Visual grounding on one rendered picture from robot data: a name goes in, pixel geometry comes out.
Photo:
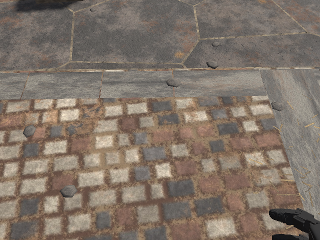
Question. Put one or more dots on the robot right hand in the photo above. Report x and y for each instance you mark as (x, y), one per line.
(300, 219)

